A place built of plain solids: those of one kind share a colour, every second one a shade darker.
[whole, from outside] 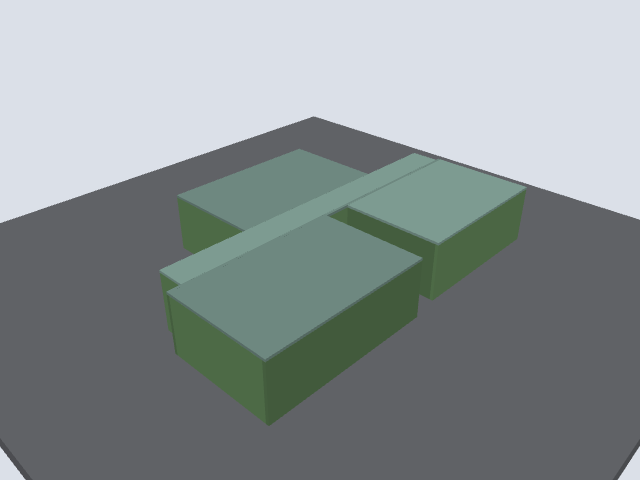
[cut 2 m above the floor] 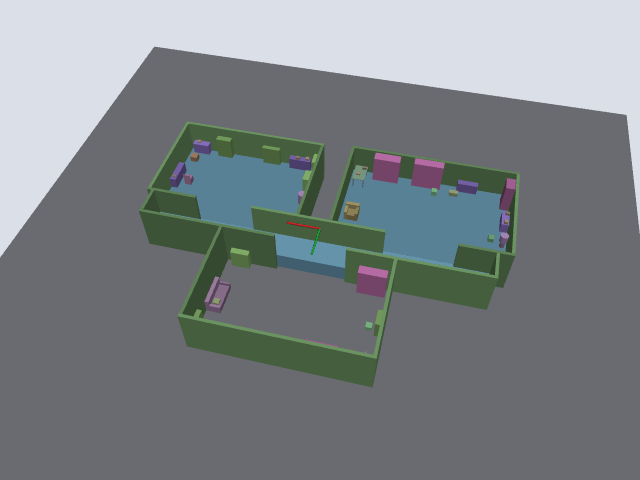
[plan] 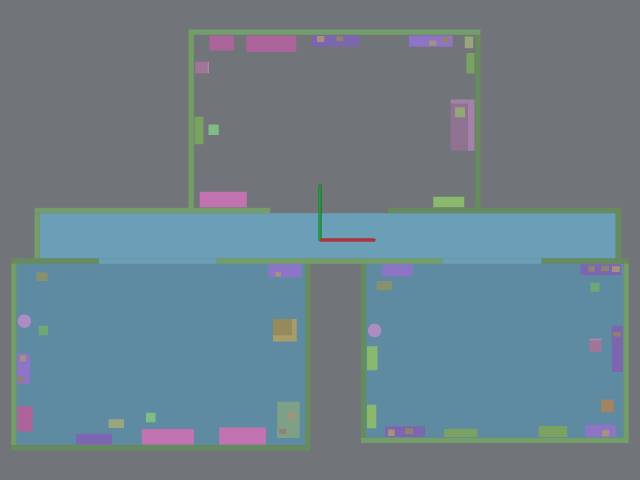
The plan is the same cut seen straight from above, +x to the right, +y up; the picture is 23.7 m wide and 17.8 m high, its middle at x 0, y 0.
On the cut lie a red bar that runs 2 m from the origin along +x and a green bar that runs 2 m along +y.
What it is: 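A storey of a split-level house; a hall and three lower rooms open beside it; the rooms' floors lie 1.15 m, 0.186 m and not at all below the hall's; a bare drop, one riser, a flush line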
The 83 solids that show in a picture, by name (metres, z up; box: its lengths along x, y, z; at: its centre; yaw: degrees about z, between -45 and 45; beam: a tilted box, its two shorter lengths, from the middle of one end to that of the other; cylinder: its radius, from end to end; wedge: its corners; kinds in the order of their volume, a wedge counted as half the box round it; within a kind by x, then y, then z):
{
 "floor_1": {"box": [4.36, 0.2, 1.2], "at": [-6.01, -0.78, 0.55]},
 "floor_2": {"box": [10.7, 6.73, 1.2], "at": [-5.9, -4.24, 0.55]},
 "floor_3": {"box": [21.35, 1.68, 1.2], "at": [0.29, 0.16, 0.55]},
 "floor_4": {"box": [3.67, 0.2, 1.02], "at": [6.38, -0.78, 0.46]},
 "floor_5": {"box": [9.53, 6.45, 1.02], "at": [6.48, -4.1, 0.46]},
 "wall_1": {"box": [0.2, 6.73, 3.74], "at": [-11.35, -4.24, 1.82]},
 "wall_2": {"box": [0.2, 1.68, 3.74], "at": [-10.49, 0.16, 1.82]},
 "wall_3": {"box": [3.25, 0.2, 3.74], "at": [-9.82, -0.78, 1.82]},
 "wall_4": {"box": [8.74, 0.2, 3.74], "at": [-6.22, 1.1, 1.82]},
 "wall_5": {"box": [11.1, 0.2, 3.74], "at": [-5.9, -7.71, 1.82]},
 "wall_6": {"box": [0.2, 6.41, 3.74], "at": [-4.78, 4.4, 1.82]},
 "wall_7": {"box": [0.2, 6.73, 3.74], "at": [-0.45, -4.24, 1.82]},
 "wall_8": {"box": [8.38, 0.2, 3.74], "at": [0.36, -0.78, 1.82]},
 "wall_9": {"box": [10.83, 0.2, 3.74], "at": [0.54, 7.71, 1.82]},
 "wall_10": {"box": [0.2, 6.45, 3.74], "at": [1.62, -4.1, 1.82]},
 "wall_11": {"box": [0.2, 6.41, 3.74], "at": [5.85, 4.4, 1.82]},
 "wall_12": {"box": [9.93, 0.2, 3.74], "at": [6.48, -7.43, 1.82]},
 "wall_13": {"box": [8.64, 0.2, 3.74], "at": [6.84, 1.1, 1.82]},
 "wall_14": {"box": [3.23, 0.2, 3.74], "at": [9.83, -0.78, 1.82]},
 "wall_15": {"box": [0.2, 1.68, 3.74], "at": [11.06, 0.16, 1.82]},
 "wall_16": {"box": [0.2, 6.45, 3.74], "at": [11.35, -4.1, 1.82]},
 "roof_1": {"box": [11.1, 6.93, 0.16], "at": [-5.9, -4.34, 3.77]},
 "roof_2": {"box": [22.9, 0.2, 0.16], "at": [0.0, -0.78, 3.77]},
 "roof_3": {"box": [21.75, 1.88, 0.16], "at": [0.29, 0.26, 3.77]},
 "roof_4": {"box": [10.83, 6.61, 0.16], "at": [0.54, 4.5, 3.77]},
 "roof_5": {"box": [9.93, 6.65, 0.16], "at": [6.48, -4.2, 3.77]},
 "wardrobe_1": {"box": [0.58, 0.93, 2.07], "at": [-10.94, -6.63, 2.19]},
 "wardrobe_2": {"box": [1.94, 0.58, 2.17], "at": [-5.64, -7.3, 2.24]},
 "wardrobe_3": {"box": [0.92, 0.56, 2.19], "at": [-3.64, 7.31, 1.05]},
 "wardrobe_4": {"box": [1.75, 0.57, 2.05], "at": [-3.59, 1.5, 0.97]},
 "wardrobe_5": {"box": [1.74, 0.64, 1.92], "at": [-2.87, -7.27, 2.11]},
 "wardrobe_6": {"box": [1.86, 0.62, 2.2], "at": [-1.8, 7.28, 1.05]},
 "sideboard_1": {"box": [0.48, 1.13, 0.7], "at": [-10.99, -4.78, 1.51]},
 "sideboard_2": {"box": [1.33, 0.4, 0.71], "at": [-8.38, -7.38, 1.51]},
 "sideboard_3": {"box": [1.23, 0.48, 0.87], "at": [-1.3, -1.14, 1.59]},
 "sideboard_4": {"box": [1.76, 0.41, 0.92], "at": [0.58, 7.38, 0.41]},
 "sideboard_5": {"box": [1.12, 0.44, 0.85], "at": [2.88, -1.12, 1.39]},
 "sideboard_6": {"box": [1.49, 0.4, 0.85], "at": [3.15, -7.11, 1.39]},
 "sideboard_7": {"box": [1.62, 0.42, 0.76], "at": [4.11, 7.38, 0.33]},
 "sideboard_8": {"box": [1.14, 0.46, 0.8], "at": [10.4, -7.08, 1.37]},
 "sideboard_9": {"box": [1.5, 0.41, 0.76], "at": [10.41, -1.11, 1.35]},
 "sideboard_10": {"box": [0.41, 1.72, 0.76], "at": [11.02, -4.04, 1.35]},
 "case_1": {"box": [0.34, 1.03, 1.32], "at": [-4.49, 4.06, 0.61]},
 "case_2": {"box": [0.35, 0.88, 1.65], "at": [1.92, -6.54, 1.79]},
 "case_3": {"box": [0.4, 0.89, 2.1], "at": [1.94, -4.39, 2.02]},
 "case_4": {"box": [1.16, 0.39, 1.37], "at": [4.77, 1.41, 0.63]},
 "case_5": {"box": [1.23, 0.3, 1.36], "at": [5.22, -7.16, 1.65]},
 "case_6": {"box": [0.3, 0.76, 1.59], "at": [5.58, 6.56, 0.75]},
 "case_7": {"box": [1.05, 0.41, 1.53], "at": [8.64, -7.1, 1.73]},
 "sofa_1": {"box": [0.65, 0.15, 0.62], "at": [5.16, 3.39, 0.26]},
 "sofa_2": {"box": [0.65, 1.6, 0.46], "at": [5.16, 4.26, 0.18]},
 "sofa_3": {"box": [0.65, 0.15, 0.62], "at": [5.16, 5.14, 0.26]},
 "sofa_4": {"box": [0.25, 1.9, 0.98], "at": [5.61, 4.26, 0.44]},
 "armchair_1": {"box": [0.19, 0.6, 0.66], "at": [-1.65, -3.23, 1.49]},
 "armchair_2": {"box": [0.89, 0.24, 0.81], "at": [-1.3, -3.65, 1.56]},
 "armchair_3": {"box": [0.5, 0.6, 0.44], "at": [-1.3, -3.23, 1.38]},
 "armchair_4": {"box": [0.19, 0.6, 0.66], "at": [-0.95, -3.23, 1.49]},
 "bush_1": {"cylinder": 0.25, "from": [-10.96, -3.01, 1.67], "to": [-10.96, -3.01, 2.2]},
 "bush_2": {"cylinder": 0.25, "from": [2.03, -3.36, 1.49], "to": [2.03, -3.36, 2.36]},
 "toybox_1": {"box": [0.41, 0.31, 0.38], "at": [-10.3, -1.36, 1.34]},
 "toybox_2": {"box": [0.58, 0.33, 0.29], "at": [-7.56, -6.81, 1.3]},
 "toybox_3": {"box": [0.57, 0.35, 0.37], "at": [2.39, -1.69, 1.15]},
 "toybox_4": {"box": [0.32, 0.44, 0.4], "at": [5.53, 7.33, 0.15]},
 "chair_1": {"box": [0.46, 0.42, 0.5], "at": [-4.4, 6.4, 0.2]},
 "chair_2": {"box": [0.44, 0.45, 0.46], "at": [10.22, -3.94, 1.2]},
 "chair_3": {"box": [0.44, 0.06, 0.86], "at": [10.22, -3.69, 1.4]},
 "basket_1": {"box": [0.36, 0.36, 0.31], "at": [-10.26, -3.36, 1.31]},
 "basket_2": {"box": [0.36, 0.36, 0.35], "at": [-6.28, -6.58, 1.33]},
 "basket_3": {"box": [0.39, 0.39, 0.34], "at": [-3.94, 4.09, 0.12]},
 "basket_4": {"box": [0.33, 0.33, 0.31], "at": [10.2, -1.75, 1.12]},
 "pouf_1": {"box": [0.47, 0.47, 0.4], "at": [10.65, -6.15, 1.17]},
 "books_1": {"box": [0.23, 0.23, 0.2], "at": [-11.02, -4.39, 1.96]},
 "books_2": {"box": [0.27, 0.21, 0.09], "at": [-1.06, -6.52, 1.92]},
 "books_3": {"box": [0.27, 0.22, 0.18], "at": [0.03, 7.46, 0.96]},
 "books_4": {"box": [0.25, 0.24, 0.14], "at": [2.65, -7.15, 1.88]},
 "books_5": {"box": [0.3, 0.22, 0.14], "at": [3.3, -7.09, 1.89]},
 "books_6": {"box": [0.24, 0.23, 0.18], "at": [10.07, -1.07, 1.82]},
 "books_7": {"box": [0.3, 0.19, 0.046], "at": [10.57, -1.05, 1.75]},
 "books_8": {"box": [0.26, 0.24, 0.08], "at": [10.6, -7.17, 1.81]},
 "books_9": {"box": [0.28, 0.21, 0.16], "at": [10.97, -1.08, 1.81]},
 "books_10": {"box": [0.28, 0.17, 0.05], "at": [11.01, -3.5, 1.75]},
 "table_1": {"box": [0.84, 1.35, 0.04], "at": [-1.17, -6.67, 1.86]},
 "cushion_1": {"box": [0.38, 0.38, 0.12], "at": [5.19, 4.74, 0.47]}
}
